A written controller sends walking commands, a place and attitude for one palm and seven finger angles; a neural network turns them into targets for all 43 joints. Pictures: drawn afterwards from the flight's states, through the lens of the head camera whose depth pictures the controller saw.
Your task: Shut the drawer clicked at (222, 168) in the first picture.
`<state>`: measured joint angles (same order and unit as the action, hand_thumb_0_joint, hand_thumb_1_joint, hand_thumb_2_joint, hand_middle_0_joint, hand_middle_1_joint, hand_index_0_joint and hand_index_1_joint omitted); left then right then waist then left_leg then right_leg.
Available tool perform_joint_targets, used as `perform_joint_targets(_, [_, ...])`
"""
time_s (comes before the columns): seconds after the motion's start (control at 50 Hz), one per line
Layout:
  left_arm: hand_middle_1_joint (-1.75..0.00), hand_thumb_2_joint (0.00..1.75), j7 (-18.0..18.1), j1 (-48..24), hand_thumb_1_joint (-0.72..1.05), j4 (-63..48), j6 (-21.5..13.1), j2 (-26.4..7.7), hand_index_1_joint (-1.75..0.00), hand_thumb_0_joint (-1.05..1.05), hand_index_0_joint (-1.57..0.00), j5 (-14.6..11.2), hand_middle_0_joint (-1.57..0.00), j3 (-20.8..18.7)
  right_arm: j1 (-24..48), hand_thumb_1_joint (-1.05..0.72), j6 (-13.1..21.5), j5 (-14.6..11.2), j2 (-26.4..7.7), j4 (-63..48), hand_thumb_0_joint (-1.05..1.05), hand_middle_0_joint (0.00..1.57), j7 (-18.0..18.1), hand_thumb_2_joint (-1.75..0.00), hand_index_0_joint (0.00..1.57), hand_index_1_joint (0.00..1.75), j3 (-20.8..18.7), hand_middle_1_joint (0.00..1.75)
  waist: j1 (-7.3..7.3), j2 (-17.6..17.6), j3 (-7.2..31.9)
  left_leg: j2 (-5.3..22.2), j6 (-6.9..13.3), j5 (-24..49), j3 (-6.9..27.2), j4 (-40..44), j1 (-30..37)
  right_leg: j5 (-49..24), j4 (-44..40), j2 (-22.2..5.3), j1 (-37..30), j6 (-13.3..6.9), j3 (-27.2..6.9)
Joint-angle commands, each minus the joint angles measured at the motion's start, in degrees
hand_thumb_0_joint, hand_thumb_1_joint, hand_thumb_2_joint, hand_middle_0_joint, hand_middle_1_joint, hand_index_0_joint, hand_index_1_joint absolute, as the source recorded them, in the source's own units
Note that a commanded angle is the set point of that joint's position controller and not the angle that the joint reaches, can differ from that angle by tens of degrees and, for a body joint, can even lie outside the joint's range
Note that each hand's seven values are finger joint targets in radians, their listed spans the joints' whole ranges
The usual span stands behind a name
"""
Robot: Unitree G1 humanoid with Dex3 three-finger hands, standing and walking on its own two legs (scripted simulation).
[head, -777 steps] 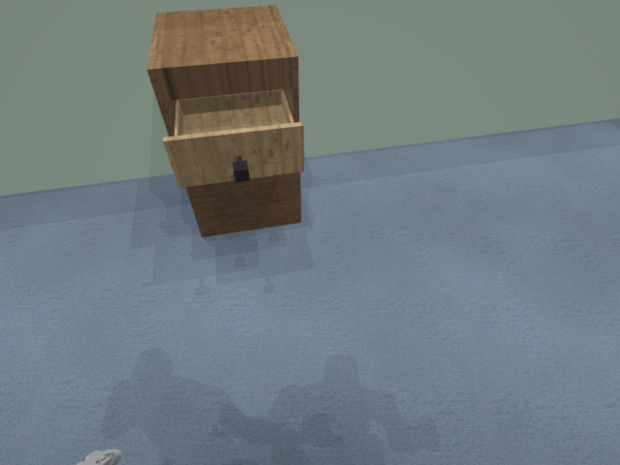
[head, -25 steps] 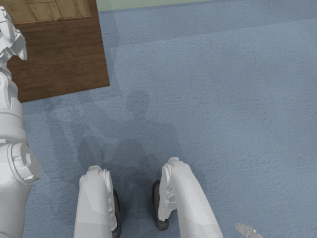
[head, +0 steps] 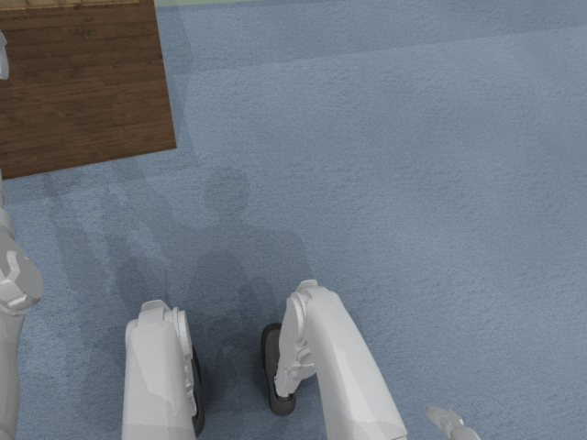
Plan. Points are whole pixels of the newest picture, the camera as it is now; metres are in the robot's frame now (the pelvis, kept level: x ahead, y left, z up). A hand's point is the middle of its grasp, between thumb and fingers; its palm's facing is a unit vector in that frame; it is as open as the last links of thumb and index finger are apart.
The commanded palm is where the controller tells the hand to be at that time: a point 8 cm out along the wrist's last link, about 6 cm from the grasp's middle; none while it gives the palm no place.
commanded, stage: pull the fist back off the drawer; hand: left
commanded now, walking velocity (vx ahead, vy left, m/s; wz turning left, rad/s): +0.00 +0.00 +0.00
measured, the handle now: out of the picture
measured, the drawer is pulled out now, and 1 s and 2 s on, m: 0.00 0.00 0.00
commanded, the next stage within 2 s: draw the hand back to the body in 0.52 s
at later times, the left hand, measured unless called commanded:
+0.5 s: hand out of the picture +0.56 +0.27 +0.04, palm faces +0.24 -0.97 -0.04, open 3.3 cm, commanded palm +0.53 +0.28 +0.05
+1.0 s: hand out of the picture +0.45 +0.27 +0.16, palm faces +0.28 -0.96 -0.04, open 3.3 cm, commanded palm +0.41 +0.31 +0.18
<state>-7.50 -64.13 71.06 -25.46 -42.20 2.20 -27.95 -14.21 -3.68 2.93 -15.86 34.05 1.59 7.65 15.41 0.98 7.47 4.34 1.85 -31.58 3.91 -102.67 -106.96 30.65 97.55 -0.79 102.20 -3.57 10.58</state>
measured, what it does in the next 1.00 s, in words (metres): rises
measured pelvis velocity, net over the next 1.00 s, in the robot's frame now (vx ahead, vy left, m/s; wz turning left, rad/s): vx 0.09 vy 0.02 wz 0.07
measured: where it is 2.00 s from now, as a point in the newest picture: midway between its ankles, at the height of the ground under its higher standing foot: (235, 395)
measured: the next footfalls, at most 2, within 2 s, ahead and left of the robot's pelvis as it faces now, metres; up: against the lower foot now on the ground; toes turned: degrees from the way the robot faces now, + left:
none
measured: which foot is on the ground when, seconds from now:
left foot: down 0.00-1.00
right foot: down 0.00-1.00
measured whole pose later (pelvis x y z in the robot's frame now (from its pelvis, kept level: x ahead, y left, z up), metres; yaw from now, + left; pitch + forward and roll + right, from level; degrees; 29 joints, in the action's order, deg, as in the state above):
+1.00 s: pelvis +0.09 +0.02 +0.14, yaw +4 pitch +27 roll -4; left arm -3.0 -13.0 21.6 -21.4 -17.0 -12.2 -16.6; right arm -10.0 -2.2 -1.8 -12.8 32.7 1.1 1.5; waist 2.7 1.6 9.0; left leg 2.1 2.1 -32.2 0.3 -74.1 -69.1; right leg 31.1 70.0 -0.2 65.8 -0.9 6.4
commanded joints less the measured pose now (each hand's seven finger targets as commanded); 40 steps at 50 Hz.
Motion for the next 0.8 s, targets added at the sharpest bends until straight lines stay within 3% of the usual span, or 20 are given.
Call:
perform_joint_targets(0.0, [-1.60, 0.90, 1.35, -30.16, 0.90, -14.97, -2.43, -20.74, -1.60, 0.00, -1.40, -1.11, -1.40, -2.19, -11.43, -0.90, 0.41, 0.26, -12.92, -1.48, 0.00, 0.20, 0.61, -0.90, 0.20, 0.30, -4.19, 0.30, 0.59, 15.95, 33.37, -2.30, 0.86, -8.03, 3.03, 13.48, 22.38, 6.77, -15.14, 3.06, -19.44, 2.49, -9.65])
perform_joint_targets(0.04, [-1.60, 0.90, 1.29, -28.59, 0.90, -15.30, -2.28, -19.64, -1.60, 0.00, -1.40, -1.56, -1.40, -2.36, -11.63, -0.90, 0.50, 0.21, -12.79, -1.58, 0.00, 0.20, 0.48, -0.90, 0.20, 0.30, -4.34, 0.30, -0.15, 17.27, 33.60, -2.28, 0.75, -8.10, 3.18, 14.02, 23.51, 6.33, -14.88, 3.03, -18.71, 2.35, -9.30])
perform_joint_targets(0.12, [-1.60, 0.90, 1.12, -24.48, 0.90, -16.16, -1.66, -19.37, -1.60, 0.00, -1.40, -2.69, -1.40, -3.97, -11.80, -0.90, 0.30, 0.15, -12.87, -1.82, 0.00, 0.20, 0.36, -0.90, 0.20, 0.30, -4.57, 0.30, -1.16, 14.09, 33.84, -2.06, 0.75, -7.20, 3.26, 14.41, 22.70, 5.84, -15.02, 2.98, -20.84, 2.53, -9.29])
perform_joint_targets(0.14, [-1.60, 0.90, 0.94, -22.86, 0.90, -16.40, -1.76, -18.65, -1.60, 0.00, -1.40, -2.80, -1.40, -4.08, -11.94, -0.90, 0.23, 0.09, -12.78, -2.00, 0.00, 0.20, 0.29, -0.90, 0.20, 0.30, -4.67, 0.30, -1.87, 14.99, 34.51, -1.99, 0.66, -6.74, 3.43, 14.87, 24.26, 5.45, -14.78, 3.06, -20.19, 2.39, -8.90])
perform_joint_targets(0.18, [-1.60, 0.90, 0.89, -21.43, 0.90, -17.76, -1.60, -16.41, -1.60, 0.00, -1.40, -3.51, -1.40, -3.43, -11.99, -0.90, 0.11, 0.06, -12.96, -1.97, 0.00, 0.20, 0.21, -0.90, 0.20, 0.30, -5.09, 0.30, -1.94, 14.18, 34.35, -1.75, 0.51, -6.94, 3.97, 15.83, 25.79, 4.73, -14.70, 3.10, -19.54, 2.44, -8.28])
perform_joint_targets(0.28, [-1.60, 0.90, 0.52, -12.68, 0.90, -21.62, -2.00, -13.19, -1.60, 0.00, -1.40, -5.59, -1.40, -5.12, -12.07, -0.90, -0.46, 0.06, -12.49, -2.49, 0.00, 0.20, -0.38, -0.90, 0.20, 0.30, -5.91, 0.30, -4.55, 14.18, 37.07, -1.46, 0.05, 0.03, 3.96, 16.86, 30.71, 0.70, -14.24, 2.95, -21.18, 2.30, -7.41])
perform_joint_targets(0.32, [-1.60, 0.90, 0.45, -8.36, 0.90, -23.06, -2.15, -11.79, -1.60, 0.00, -1.40, -6.36, -1.40, -5.71, -11.92, -0.90, -0.82, -0.01, -12.11, -2.67, 0.00, 0.20, -0.59, -0.90, 0.20, 0.30, -6.27, 0.30, -5.25, 11.79, 37.22, -1.24, 0.09, 3.35, 3.54, 16.63, 31.19, -0.99, -14.48, 3.04, -22.95, 2.41, -7.51])
perform_joint_targets(0.34, [-1.60, 0.90, 0.51, -6.37, 0.90, -24.98, -2.63, -10.52, -1.60, 0.00, -1.40, -6.32, -1.40, -5.29, -11.80, -0.90, -0.91, 0.03, -11.83, -2.93, 0.00, 0.20, -0.83, -0.90, 0.20, 0.30, -6.40, 0.30, -6.01, 13.67, 38.12, -1.19, -0.13, 5.53, 3.55, 16.95, 33.64, -2.01, -14.28, 3.03, -22.46, 2.27, -7.28])
perform_joint_targets(0.38, [-1.60, 0.90, 0.62, -3.52, 0.90, -28.63, -3.11, -6.23, -1.60, 0.00, -1.40, -6.42, -1.40, -2.67, -11.35, -0.90, -1.20, 0.00, -11.73, -2.76, 0.00, 0.20, -1.45, -0.90, 0.20, 0.30, -7.27, 0.30, -5.96, 15.28, 38.86, -0.82, -0.70, 8.17, 4.41, 18.01, 38.73, -3.62, -14.25, 2.95, -20.59, 2.06, -6.60])
perform_joint_targets(0.4, [-1.60, 0.90, 0.78, -1.04, 0.90, -28.58, -3.02, -4.80, -1.60, 0.00, -1.40, -6.99, -1.40, -2.53, -11.10, -0.90, -1.37, -0.08, -11.69, -2.63, 0.00, 0.20, -1.59, -0.90, 0.20, 0.30, -7.49, 0.30, -5.98, 13.65, 37.75, -0.79, -0.73, 8.85, 4.52, 18.19, 38.83, -4.08, -14.49, 2.97, -20.72, 2.05, -6.53])
perform_joint_targets(0.42, [-1.60, 0.90, 1.03, -1.43, 0.90, -29.79, -3.25, -4.56, -1.60, 0.00, -1.40, -7.38, -1.40, -2.54, -10.93, -0.90, -1.46, -0.17, -11.79, -2.41, 0.00, 0.20, -1.52, -0.90, 0.20, 0.30, -7.65, 0.30, -5.39, 12.07, 37.14, -0.69, -0.62, 9.96, 4.59, 18.11, 39.04, -4.86, -14.68, 2.86, -20.96, 2.23, -6.49])
perform_joint_targets(0.48, [-1.60, 0.90, 1.65, -2.70, 0.90, -32.16, -4.49, -2.39, -1.60, 0.00, -1.40, -7.75, -1.40, -1.41, -10.69, -0.90, -1.36, -0.03, -11.62, -1.63, 0.00, 0.20, -1.56, -0.90, 0.20, 0.30, -8.20, 0.30, -4.92, 13.26, 37.00, -0.88, -0.86, 13.07, 4.70, 17.74, 41.42, -6.52, -14.50, 2.57, -19.80, 2.24, -6.36])
perform_joint_targets(0.52, [-1.60, 0.90, 1.81, -2.21, 0.90, -31.60, -5.28, -0.03, -1.60, 0.00, -1.40, -7.67, -1.40, 0.08, -10.56, -0.90, -1.35, 0.08, -11.31, -1.07, 0.00, 0.20, -1.57, -0.90, 0.20, 0.30, -8.52, 0.30, -4.39, 11.87, 37.05, -1.12, -0.79, 15.10, 4.31, 17.19, 41.91, -7.84, -14.88, 2.55, -20.74, 2.28, -6.49])
perform_joint_targets(0.56, [-1.60, 0.90, 1.89, -3.47, 0.90, -32.10, -6.46, 0.46, -1.60, 0.00, -1.40, -7.32, -1.40, 0.87, -10.39, -0.90, -1.47, 0.30, -11.37, -0.66, 0.00, 0.20, -1.60, -0.90, 0.20, 0.30, -8.64, 0.30, -4.37, 14.05, 37.37, -1.17, -1.19, 17.44, 4.65, 17.07, 44.16, -8.79, -14.25, 2.33, -19.19, 2.07, -6.21])
perform_joint_targets(0.6, [-1.60, 0.90, 1.70, -2.08, 0.90, -30.00, -6.95, 1.82, -1.60, 0.00, -1.40, -7.43, -1.40, 1.39, -10.15, -0.90, -1.87, 0.46, -11.22, -0.30, 0.00, 0.20, -1.63, -0.90, 0.20, 0.30, -8.88, 0.30, -4.17, 12.49, 36.63, -1.28, -1.24, 19.53, 4.52, 16.60, 44.68, -10.10, -14.35, 2.33, -19.35, 2.08, -6.14])
perform_joint_targets(0.62, [-1.60, 0.90, 1.48, 0.81, 0.90, -34.60, -7.14, 0.91, -1.60, 0.00, -1.40, -7.77, -1.40, 0.35, -9.96, -0.90, -2.19, 0.24, -11.26, -1.73, 0.00, 0.20, -1.82, -0.90, 0.20, 0.30, -9.09, 0.30, -6.56, 14.20, 40.71, -1.46, -1.47, 22.05, 4.23, 17.67, 47.47, -11.53, -14.78, 2.34, -22.74, 1.91, -6.31])
perform_joint_targets(0.66, [-1.60, 0.90, 1.10, 8.52, 0.90, -45.34, -6.23, 1.10, -1.60, 0.00, -1.40, -9.03, -1.40, 0.35, -9.12, -0.90, -2.70, -0.75, -11.01, -4.22, 0.00, 0.20, -2.37, -0.90, 0.20, 0.30, -9.87, 0.30, -9.88, 18.89, 49.72, -1.38, -2.73, 31.58, 4.51, 20.95, 58.43, -16.40, -16.79, 2.30, -28.16, 1.60, -6.50])
perform_joint_targets(0.68, [-1.60, 0.90, 0.84, 13.03, 0.90, -49.44, -4.77, 3.13, -1.60, 0.00, -1.40, -9.95, -1.40, 1.98, -8.38, -0.90, -2.94, -1.42, -10.48, -5.18, 0.00, 0.20, -2.71, -0.90, 0.20, 0.30, -10.09, 0.30, -10.62, 19.17, 50.94, -1.27, -3.15, 34.91, 4.57, 22.73, 61.73, -18.14, -18.39, 2.35, -30.95, 1.61, -6.36])
perform_joint_targets(0.74, [-1.60, 0.90, 0.95, 27.21, 0.90, -55.64, 0.67, 6.50, -1.60, 0.00, -1.40, -13.18, -1.40, 2.97, -6.65, -0.90, -2.70, -3.50, -9.50, -7.09, 0.00, 0.20, -2.48, -0.90, 0.20, 0.30, -10.12, 0.30, -11.42, 12.13, 47.24, -1.35, -2.27, 36.59, 3.81, 26.91, 61.52, -22.63, -22.98, 2.37, -39.94, 2.07, -6.55])
perform_joint_targets(0.78, [-1.60, 0.90, 1.92, 30.71, 0.90, -60.41, 2.86, 8.96, -1.60, 0.00, -1.40, -14.86, -1.40, 3.96, -5.17, -0.90, -1.66, -4.46, -8.69, -7.21, 0.00, 0.20, -1.89, -0.90, 0.20, 0.30, -10.22, 0.30, -10.98, 8.33, 42.99, -1.62, -1.53, 32.96, 2.58, 29.37, 59.76, -23.91, -26.22, 2.28, -44.56, 2.69, -7.01])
